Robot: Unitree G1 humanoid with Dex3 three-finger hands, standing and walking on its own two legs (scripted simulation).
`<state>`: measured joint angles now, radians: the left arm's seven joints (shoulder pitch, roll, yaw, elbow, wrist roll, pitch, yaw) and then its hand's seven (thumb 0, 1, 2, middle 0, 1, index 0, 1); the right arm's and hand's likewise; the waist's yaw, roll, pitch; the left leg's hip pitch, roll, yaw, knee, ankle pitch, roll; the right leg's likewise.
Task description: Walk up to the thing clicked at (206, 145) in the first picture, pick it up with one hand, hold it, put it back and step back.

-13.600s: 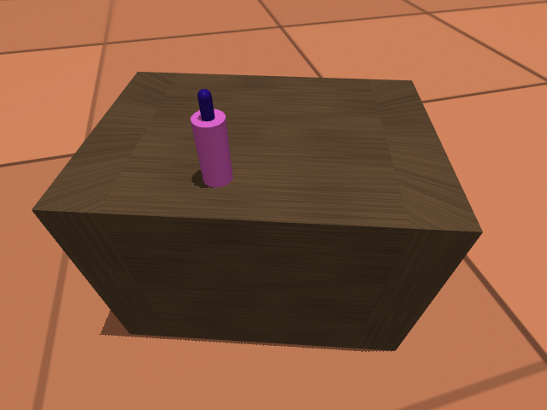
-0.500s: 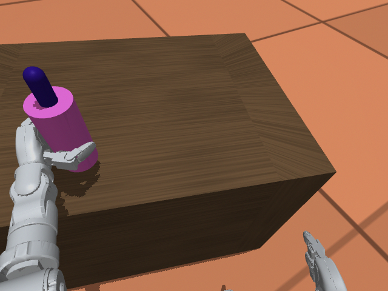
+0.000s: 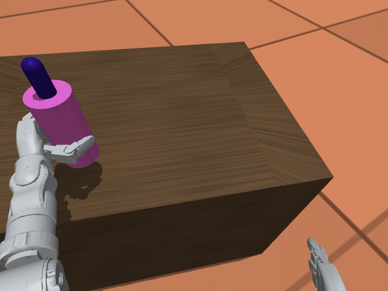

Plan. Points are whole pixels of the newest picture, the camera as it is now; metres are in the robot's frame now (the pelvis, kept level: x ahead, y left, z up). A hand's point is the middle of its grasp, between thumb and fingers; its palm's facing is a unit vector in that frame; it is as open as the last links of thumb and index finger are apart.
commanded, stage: settle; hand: left
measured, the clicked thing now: (60, 116) +0.44 +0.23 +0.16
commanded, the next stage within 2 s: lift in 0.06 s
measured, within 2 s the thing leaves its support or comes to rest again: neither
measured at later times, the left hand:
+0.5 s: hand (65, 122) +0.43 +0.22 +0.15, palm faces +0.20 -0.98 +0.01, open 10.3 cm
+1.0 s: hand (52, 119) +0.36 +0.19 +0.23, palm faces +0.18 -0.98 +0.00, open 10.3 cm
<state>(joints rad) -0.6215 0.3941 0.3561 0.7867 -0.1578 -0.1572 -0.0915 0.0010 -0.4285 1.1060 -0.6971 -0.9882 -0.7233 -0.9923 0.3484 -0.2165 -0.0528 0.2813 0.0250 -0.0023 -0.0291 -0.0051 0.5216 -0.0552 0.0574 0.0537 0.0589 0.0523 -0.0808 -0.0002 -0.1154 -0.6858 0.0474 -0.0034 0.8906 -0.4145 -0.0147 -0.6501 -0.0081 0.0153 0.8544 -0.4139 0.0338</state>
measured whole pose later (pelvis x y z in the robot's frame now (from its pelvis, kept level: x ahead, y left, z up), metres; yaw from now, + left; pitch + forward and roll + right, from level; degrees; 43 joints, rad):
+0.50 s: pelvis +0.01 +0.00 +0.01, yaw +0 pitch +9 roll -1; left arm -0.57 0.34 0.31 0.63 -0.16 -0.06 -0.05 0.00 -0.43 1.11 -0.70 -0.99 -0.72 -0.99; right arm 0.35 -0.24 -0.09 0.31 0.04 -0.03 -0.05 -0.01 0.53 -0.05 0.06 0.05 0.06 0.05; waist -0.05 0.01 -0.12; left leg -0.58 0.04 0.01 0.82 -0.40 -0.01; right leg -0.54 -0.01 0.02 0.78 -0.40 0.04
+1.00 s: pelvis -0.01 +0.00 +0.02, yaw +1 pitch +2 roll +0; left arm -0.42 0.27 0.27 0.15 -0.19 0.33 -0.02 0.00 -0.44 1.12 -0.70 -0.99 -0.73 -0.99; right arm 0.36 -0.22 -0.08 0.37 0.05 -0.10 -0.05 -0.01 0.54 -0.05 0.06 0.05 0.06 0.05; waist 0.00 0.04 -0.09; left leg -0.39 0.03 -0.01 0.69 -0.33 -0.02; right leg -0.36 -0.03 0.01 0.69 -0.35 0.03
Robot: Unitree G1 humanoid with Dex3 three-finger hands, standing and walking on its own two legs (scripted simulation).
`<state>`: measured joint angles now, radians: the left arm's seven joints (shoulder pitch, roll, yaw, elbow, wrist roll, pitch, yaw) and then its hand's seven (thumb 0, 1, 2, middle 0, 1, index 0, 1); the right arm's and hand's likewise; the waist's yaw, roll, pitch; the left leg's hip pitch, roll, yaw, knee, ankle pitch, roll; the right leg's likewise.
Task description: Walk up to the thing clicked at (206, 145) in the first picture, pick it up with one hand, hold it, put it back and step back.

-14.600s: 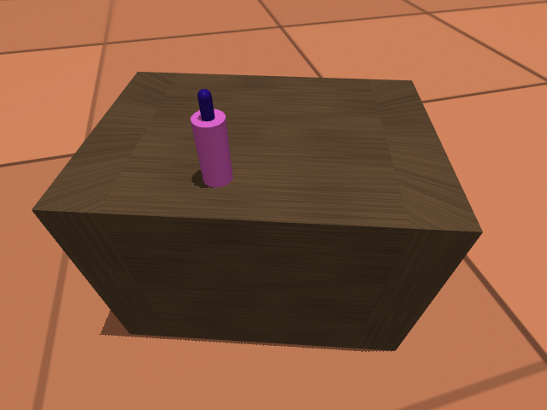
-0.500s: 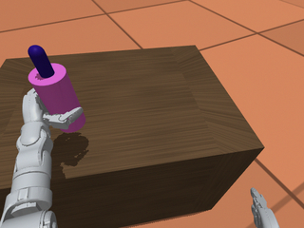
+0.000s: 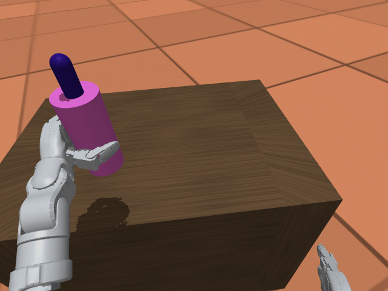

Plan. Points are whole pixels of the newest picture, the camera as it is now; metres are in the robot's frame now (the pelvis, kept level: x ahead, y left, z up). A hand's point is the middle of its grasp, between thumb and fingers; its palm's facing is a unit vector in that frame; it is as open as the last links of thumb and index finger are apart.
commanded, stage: lift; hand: left
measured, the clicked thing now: (86, 119) +0.37 +0.19 +0.25
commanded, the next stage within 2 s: hold in 0.52 s
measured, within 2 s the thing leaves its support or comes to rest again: neither
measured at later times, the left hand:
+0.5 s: hand (85, 130) +0.35 +0.18 +0.24, palm faces +0.16 -0.99 +0.04, open 10.3 cm
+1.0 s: hand (86, 118) +0.35 +0.18 +0.26, palm faces +0.14 -0.99 +0.03, open 10.3 cm
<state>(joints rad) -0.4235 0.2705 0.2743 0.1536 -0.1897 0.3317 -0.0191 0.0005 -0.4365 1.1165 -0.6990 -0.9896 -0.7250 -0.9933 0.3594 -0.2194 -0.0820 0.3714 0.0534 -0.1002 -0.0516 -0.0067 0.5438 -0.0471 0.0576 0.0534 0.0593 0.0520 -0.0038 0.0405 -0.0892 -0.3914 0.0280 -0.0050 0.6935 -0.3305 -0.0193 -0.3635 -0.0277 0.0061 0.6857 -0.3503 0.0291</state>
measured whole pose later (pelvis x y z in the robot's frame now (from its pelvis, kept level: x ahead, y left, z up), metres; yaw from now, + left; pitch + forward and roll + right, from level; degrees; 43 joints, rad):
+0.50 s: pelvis -0.01 +0.00 +0.01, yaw +0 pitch -1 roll +0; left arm -0.44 0.25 0.29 0.01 -0.21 0.51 0.00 0.00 -0.44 1.12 -0.70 -0.99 -0.72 -1.00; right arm 0.32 -0.23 -0.10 0.51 0.05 -0.19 -0.06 -0.01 0.53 -0.05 0.06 0.05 0.06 0.05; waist 0.01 0.05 -0.08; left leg -0.32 0.02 0.00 0.63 -0.29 -0.02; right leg -0.29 -0.03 0.00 0.63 -0.32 0.03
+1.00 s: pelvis +0.00 +0.00 +0.01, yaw +0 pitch -1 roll +0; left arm -0.47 0.25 0.29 -0.06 -0.23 0.63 0.00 0.00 -0.45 1.13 -0.70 -1.00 -0.72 -1.00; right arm 0.28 -0.22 -0.11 0.56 0.06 -0.22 -0.04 -0.01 0.52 -0.06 0.06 0.05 0.06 0.05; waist 0.02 0.07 -0.09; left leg -0.29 0.02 -0.01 0.60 -0.29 -0.02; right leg -0.26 -0.03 0.00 0.59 -0.31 0.03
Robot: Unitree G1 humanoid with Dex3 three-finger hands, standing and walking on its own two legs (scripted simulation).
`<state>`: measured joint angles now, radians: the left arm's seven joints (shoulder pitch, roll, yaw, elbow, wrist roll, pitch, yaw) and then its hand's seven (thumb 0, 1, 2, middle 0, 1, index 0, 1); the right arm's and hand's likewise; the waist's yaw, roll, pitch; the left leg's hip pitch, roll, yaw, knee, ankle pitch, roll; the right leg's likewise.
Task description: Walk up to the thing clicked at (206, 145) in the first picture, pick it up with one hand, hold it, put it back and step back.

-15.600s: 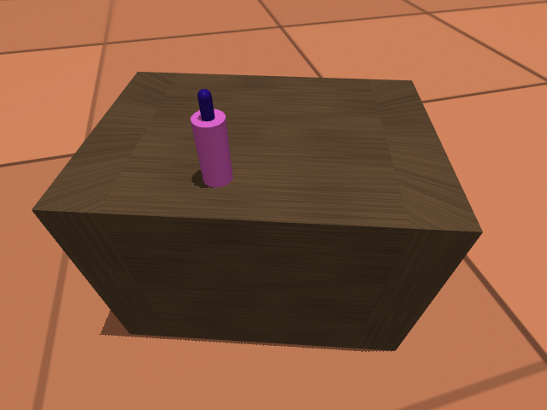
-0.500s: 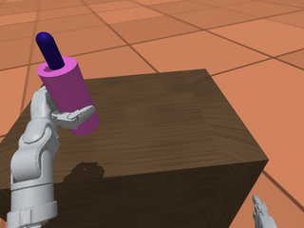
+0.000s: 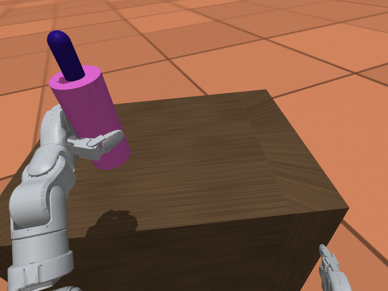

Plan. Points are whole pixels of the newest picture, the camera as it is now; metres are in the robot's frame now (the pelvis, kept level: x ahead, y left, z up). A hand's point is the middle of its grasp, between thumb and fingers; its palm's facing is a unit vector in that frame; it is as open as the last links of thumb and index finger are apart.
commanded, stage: hold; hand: left
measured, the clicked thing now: (89, 106) +0.35 +0.17 +0.29
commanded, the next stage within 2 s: none
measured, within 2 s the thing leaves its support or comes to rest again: neither
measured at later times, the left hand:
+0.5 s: hand (98, 125) +0.35 +0.17 +0.26, palm faces +0.13 -0.99 +0.03, open 10.3 cm
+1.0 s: hand (95, 127) +0.34 +0.17 +0.26, palm faces +0.12 -0.99 +0.03, open 10.3 cm
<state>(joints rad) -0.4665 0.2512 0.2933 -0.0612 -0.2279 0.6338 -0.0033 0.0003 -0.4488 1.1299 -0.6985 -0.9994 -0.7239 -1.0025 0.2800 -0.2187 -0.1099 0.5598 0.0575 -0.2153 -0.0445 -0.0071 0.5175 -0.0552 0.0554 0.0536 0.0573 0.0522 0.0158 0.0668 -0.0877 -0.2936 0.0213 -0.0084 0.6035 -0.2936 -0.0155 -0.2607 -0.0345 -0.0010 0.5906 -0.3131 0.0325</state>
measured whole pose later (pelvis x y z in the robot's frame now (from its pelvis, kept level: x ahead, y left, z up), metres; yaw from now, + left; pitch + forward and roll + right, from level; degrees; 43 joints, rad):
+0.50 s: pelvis +0.00 +0.00 +0.00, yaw +0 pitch -1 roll +0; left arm -0.48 0.24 0.29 -0.09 -0.23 0.70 0.01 0.00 -0.45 1.13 -0.70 -1.00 -0.72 -1.00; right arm 0.27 -0.22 -0.12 0.61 0.06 -0.21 -0.02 -0.01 0.52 -0.06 0.06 0.05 0.06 0.05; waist 0.02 0.07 -0.09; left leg -0.28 0.02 -0.01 0.59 -0.28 -0.02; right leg -0.25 -0.04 0.00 0.58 -0.31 0.03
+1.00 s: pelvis -0.01 +0.00 +0.00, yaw +0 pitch -2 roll +0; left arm -0.48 0.25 0.28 -0.10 -0.24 0.68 0.00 0.00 -0.45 1.13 -0.70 -1.00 -0.72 -1.00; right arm 0.26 -0.22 -0.12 0.65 0.06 -0.23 -0.03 -0.01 0.53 -0.06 0.06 0.05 0.06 0.05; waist 0.03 0.07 -0.09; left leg -0.28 0.02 -0.01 0.58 -0.27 -0.01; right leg -0.25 -0.04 0.00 0.57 -0.29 0.03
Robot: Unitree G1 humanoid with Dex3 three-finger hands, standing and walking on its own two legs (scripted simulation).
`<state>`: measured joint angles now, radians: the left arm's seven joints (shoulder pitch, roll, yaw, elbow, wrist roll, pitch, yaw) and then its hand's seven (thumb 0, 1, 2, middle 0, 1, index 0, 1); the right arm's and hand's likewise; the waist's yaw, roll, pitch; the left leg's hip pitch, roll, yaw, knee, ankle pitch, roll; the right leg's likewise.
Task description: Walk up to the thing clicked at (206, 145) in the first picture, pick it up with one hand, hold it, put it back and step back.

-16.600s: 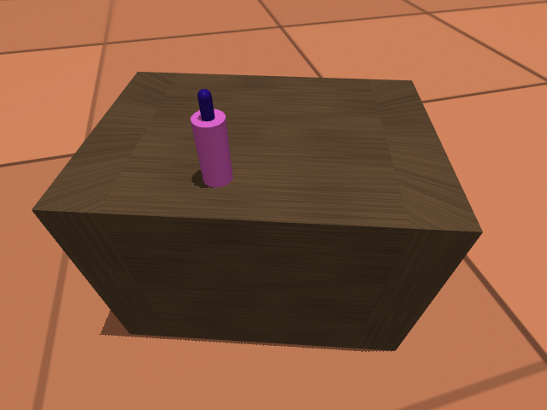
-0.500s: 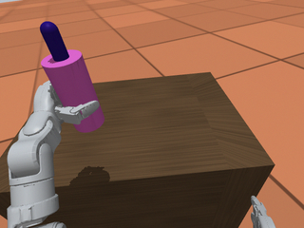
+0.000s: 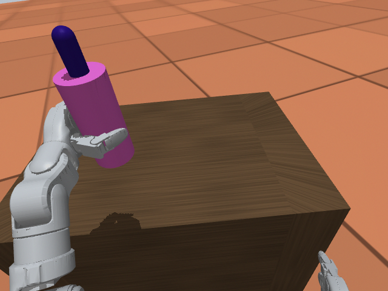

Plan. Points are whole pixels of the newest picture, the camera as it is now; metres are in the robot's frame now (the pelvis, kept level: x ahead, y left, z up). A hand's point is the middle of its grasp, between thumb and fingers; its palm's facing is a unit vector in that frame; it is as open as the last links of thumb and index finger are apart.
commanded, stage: hold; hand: left
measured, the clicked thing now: (93, 103) +0.34 +0.17 +0.30
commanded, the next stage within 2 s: crouch in 1.22 s
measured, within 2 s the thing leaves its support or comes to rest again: neither
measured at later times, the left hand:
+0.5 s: hand (103, 123) +0.35 +0.16 +0.26, palm faces +0.13 -0.99 +0.02, open 10.3 cm
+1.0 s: hand (102, 116) +0.35 +0.16 +0.27, palm faces +0.13 -0.99 +0.02, open 10.3 cm
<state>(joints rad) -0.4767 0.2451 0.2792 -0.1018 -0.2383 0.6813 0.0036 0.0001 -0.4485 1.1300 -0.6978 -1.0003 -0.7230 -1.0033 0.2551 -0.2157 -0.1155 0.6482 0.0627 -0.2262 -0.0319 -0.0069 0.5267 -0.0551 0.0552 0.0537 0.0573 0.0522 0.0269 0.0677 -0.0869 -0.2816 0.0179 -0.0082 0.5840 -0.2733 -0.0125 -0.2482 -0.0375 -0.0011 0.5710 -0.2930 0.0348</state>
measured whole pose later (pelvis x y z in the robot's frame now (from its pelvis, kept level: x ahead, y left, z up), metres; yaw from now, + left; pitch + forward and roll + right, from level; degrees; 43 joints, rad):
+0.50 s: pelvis +0.01 +0.00 +0.00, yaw +0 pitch -2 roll +0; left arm -0.47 0.25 0.28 -0.10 -0.23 0.66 0.00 0.00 -0.45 1.13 -0.70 -1.00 -0.72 -1.00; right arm 0.25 -0.22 -0.12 0.67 0.06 -0.24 -0.05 -0.01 0.53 -0.06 0.05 0.05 0.06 0.05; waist 0.03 0.07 -0.09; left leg -0.28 0.02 -0.01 0.58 -0.28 -0.02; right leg -0.24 -0.04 -0.01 0.58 -0.31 0.03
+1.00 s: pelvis +0.01 +0.00 +0.00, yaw +0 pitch -2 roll +0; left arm -0.51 0.26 0.29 -0.07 -0.23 0.65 0.00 0.00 -0.45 1.13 -0.70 -1.00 -0.72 -1.01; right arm 0.25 -0.22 -0.11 0.66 0.06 -0.23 -0.04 -0.01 0.53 -0.06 0.05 0.05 0.06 0.05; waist 0.02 0.07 -0.09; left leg -0.27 0.02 -0.01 0.58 -0.28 -0.02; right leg -0.24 -0.04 0.00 0.57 -0.30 0.03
